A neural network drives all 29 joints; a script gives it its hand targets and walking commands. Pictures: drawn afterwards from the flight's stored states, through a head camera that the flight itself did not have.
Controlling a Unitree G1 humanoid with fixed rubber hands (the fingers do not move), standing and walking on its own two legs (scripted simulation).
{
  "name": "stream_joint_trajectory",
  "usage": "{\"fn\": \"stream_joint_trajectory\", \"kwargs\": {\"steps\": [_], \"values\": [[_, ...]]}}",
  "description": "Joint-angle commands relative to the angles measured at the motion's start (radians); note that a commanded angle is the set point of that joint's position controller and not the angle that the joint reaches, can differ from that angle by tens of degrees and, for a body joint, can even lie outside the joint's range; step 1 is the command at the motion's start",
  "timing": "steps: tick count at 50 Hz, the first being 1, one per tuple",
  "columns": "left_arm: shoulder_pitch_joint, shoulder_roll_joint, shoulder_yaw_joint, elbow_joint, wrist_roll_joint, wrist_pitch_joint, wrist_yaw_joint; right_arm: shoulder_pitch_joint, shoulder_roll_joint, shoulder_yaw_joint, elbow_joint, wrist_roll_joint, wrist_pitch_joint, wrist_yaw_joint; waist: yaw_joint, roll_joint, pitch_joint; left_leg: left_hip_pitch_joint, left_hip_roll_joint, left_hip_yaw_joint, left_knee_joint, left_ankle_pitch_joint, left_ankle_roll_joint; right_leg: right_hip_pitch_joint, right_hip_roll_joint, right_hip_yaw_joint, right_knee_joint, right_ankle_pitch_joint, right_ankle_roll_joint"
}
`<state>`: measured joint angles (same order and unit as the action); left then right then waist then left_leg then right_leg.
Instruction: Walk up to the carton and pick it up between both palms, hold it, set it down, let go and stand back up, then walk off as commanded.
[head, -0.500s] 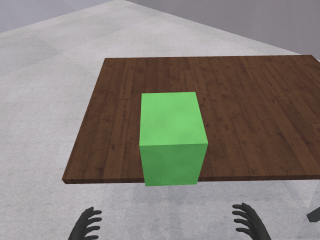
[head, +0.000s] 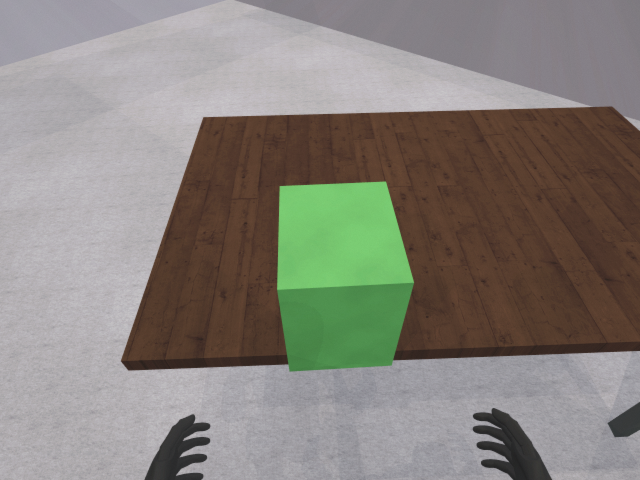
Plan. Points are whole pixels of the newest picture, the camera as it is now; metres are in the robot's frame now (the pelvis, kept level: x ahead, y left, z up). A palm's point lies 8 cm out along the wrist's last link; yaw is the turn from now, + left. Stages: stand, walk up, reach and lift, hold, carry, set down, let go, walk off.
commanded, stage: let go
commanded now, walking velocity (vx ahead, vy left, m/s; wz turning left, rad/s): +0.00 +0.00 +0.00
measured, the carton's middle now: (337, 278) +0.43 +0.00 -0.02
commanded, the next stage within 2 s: stand in 0.02 s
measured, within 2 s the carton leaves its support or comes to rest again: neither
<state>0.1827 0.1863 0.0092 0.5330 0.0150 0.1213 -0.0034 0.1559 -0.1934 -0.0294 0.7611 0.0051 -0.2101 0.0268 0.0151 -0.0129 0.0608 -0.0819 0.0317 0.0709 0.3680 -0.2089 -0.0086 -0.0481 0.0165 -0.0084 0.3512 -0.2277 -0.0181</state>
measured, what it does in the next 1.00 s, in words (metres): stands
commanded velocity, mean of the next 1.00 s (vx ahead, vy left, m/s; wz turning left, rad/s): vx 0.00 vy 0.00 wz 0.00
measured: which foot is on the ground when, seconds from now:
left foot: down 0.00-1.00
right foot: down 0.00-1.00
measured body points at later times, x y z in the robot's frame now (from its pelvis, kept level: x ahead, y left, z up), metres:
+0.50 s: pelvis +0.00 +0.01 +0.00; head -0.01 +0.01 +0.45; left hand +0.13 +0.31 -0.10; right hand +0.12 -0.29 -0.10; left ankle +0.00 +0.12 -0.75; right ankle -0.02 -0.11 -0.75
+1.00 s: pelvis -0.01 +0.02 +0.00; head -0.02 +0.02 +0.45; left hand +0.09 +0.34 -0.11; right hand +0.10 -0.29 -0.11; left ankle +0.00 +0.12 -0.75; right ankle -0.02 -0.11 -0.75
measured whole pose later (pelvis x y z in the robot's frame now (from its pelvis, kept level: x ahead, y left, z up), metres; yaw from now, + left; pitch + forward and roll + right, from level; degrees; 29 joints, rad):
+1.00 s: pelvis -0.01 +0.02 +0.00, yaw +1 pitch -2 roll +0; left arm 0.14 0.40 -0.01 0.99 0.02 -0.03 0.00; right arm 0.12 -0.38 -0.01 1.04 -0.02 -0.03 0.01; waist 0.00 -0.01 0.01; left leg -0.13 -0.01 0.07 0.34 -0.18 0.03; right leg -0.10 -0.02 -0.01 0.34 -0.21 0.01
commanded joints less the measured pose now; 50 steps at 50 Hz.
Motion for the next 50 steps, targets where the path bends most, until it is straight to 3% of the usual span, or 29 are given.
{"fn": "stream_joint_trajectory", "kwargs": {"steps": [1, 2, 5, 8, 18, 36, 50], "values": [[-0.060, 0.079, 0.021, -0.086, -0.001, -0.014, 0.011, -0.063, -0.107, -0.031, -0.089, 0.000, -0.016, 0.004, 0.001, 0.015, -0.061, 0.116, -0.020, 0.002, -0.009, 0.224, -0.023, -0.154, 0.003, -0.024, -0.064, 0.145, -0.007], [-0.047, 0.299, 0.095, -0.021, 0.021, -0.078, 0.026, -0.016, -0.323, -0.069, -0.033, -0.060, 0.073, -0.032, -0.003, 0.050, -0.102, -0.060, 0.084, -0.094, 0.023, 0.247, 0.026, -0.123, -0.111, 0.071, 0.025, 0.129, -0.009], [-0.036, 0.274, 0.083, 0.024, 0.015, -0.127, 0.021, -0.031, -0.266, -0.055, -0.050, -0.055, 0.137, -0.045, 0.000, -0.003, -0.085, -0.096, 0.089, -0.102, 0.027, 0.066, 0.056, -0.127, -0.124, 0.101, -0.007, 0.026, -0.019], [-0.066, 0.254, 0.065, 0.061, 0.021, -0.155, 0.003, -0.032, -0.263, -0.040, -0.033, -0.039, 0.141, -0.034, -0.008, -0.005, -0.084, -0.107, 0.085, -0.114, 0.023, 0.026, 0.052, -0.161, -0.127, 0.118, -0.018, 0.008, -0.023], [-0.066, 0.337, 0.047, 0.180, 0.013, -0.170, -0.004, -0.032, -0.334, -0.030, 0.040, -0.031, 0.160, -0.012, -0.015, 0.007, -0.108, -0.090, 0.094, -0.136, 0.025, 0.133, 0.062, -0.133, -0.133, 0.105, 0.006, 0.122, -0.028], [-0.085, 0.368, 0.024, 0.350, 0.004, -0.166, 0.006, -0.060, -0.362, -0.013, 0.173, -0.025, 0.165, -0.022, -0.015, 0.019, -0.095, -0.050, 0.108, -0.152, -0.050, 0.180, 0.058, -0.083, -0.135, 0.094, -0.030, 0.128, -0.013], [-0.087, 0.376, 0.014, 0.429, 0.004, -0.158, 0.012, -0.080, -0.367, -0.011, 0.246, -0.022, 0.172, -0.024, -0.017, 0.024, -0.067, -0.030, 0.108, -0.156, -0.099, 0.127, 0.051, -0.094, -0.142, 0.094, -0.070, 0.090, -0.009]]}}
